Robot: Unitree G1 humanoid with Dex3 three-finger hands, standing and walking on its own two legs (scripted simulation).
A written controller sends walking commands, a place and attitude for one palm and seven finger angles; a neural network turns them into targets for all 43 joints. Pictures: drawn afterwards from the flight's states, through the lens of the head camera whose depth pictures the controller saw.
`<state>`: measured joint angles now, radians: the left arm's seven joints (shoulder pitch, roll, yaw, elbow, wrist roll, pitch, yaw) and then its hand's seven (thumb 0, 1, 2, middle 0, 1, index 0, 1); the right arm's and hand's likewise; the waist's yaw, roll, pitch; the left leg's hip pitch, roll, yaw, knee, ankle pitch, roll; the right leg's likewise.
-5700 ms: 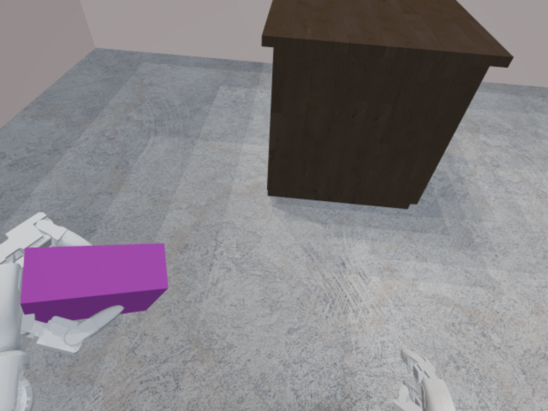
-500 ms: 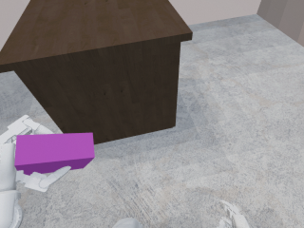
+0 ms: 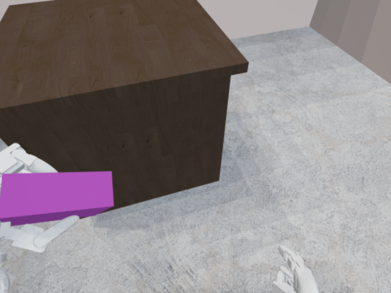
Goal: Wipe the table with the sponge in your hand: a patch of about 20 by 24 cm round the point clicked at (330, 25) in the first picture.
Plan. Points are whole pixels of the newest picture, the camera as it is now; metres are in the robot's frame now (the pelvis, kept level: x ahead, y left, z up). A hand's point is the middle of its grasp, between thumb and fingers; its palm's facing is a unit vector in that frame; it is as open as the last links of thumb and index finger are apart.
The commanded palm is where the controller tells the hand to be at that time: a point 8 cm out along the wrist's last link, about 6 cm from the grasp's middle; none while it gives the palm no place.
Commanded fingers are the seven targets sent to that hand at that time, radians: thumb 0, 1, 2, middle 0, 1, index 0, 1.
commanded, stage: take the last steps up to it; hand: left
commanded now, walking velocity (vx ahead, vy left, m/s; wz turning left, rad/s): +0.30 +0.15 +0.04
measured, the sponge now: (74, 197) +0.23 +0.20 +0.16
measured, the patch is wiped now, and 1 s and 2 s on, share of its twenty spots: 0.00 0.00 0.00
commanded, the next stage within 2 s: come to a stop and stand still in 1.70 s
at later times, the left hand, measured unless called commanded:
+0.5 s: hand (28, 140) +0.32 +0.30 +0.18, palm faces +0.39 -0.81 -0.44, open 9.6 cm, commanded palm +0.26 +0.34 +0.18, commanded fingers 0.00 0.10 1.30 -1.20 -1.60 -1.20 -1.60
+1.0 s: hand (34, 119) +0.38 +0.33 +0.17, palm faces +0.40 -0.79 -0.46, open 9.6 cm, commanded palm +0.33 +0.37 +0.18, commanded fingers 0.00 0.10 1.30 -1.20 -1.60 -1.20 -1.60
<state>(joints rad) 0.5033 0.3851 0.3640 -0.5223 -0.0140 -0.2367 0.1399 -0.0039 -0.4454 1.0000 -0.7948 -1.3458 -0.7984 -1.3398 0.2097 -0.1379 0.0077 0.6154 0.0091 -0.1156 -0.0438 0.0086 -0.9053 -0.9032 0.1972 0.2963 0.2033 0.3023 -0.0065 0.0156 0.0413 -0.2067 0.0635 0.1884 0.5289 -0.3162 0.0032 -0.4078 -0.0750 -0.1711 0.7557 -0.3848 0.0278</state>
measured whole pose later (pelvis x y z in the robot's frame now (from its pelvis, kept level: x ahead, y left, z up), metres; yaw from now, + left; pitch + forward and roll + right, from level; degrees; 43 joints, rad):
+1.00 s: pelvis +0.17 +0.09 +0.00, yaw +0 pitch -1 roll +2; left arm 0.46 0.34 0.36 -0.40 -0.01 -0.22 0.13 0.00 -0.44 1.00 -0.80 -1.35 -0.80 -1.34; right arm 0.18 -0.22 0.00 0.67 0.00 -0.04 -0.04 0.01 -0.91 -0.90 0.20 0.30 0.21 0.30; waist 0.00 0.01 0.05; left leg -0.48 0.03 0.06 1.12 -0.38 -0.02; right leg -0.26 -0.06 -0.17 0.54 -0.27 -0.06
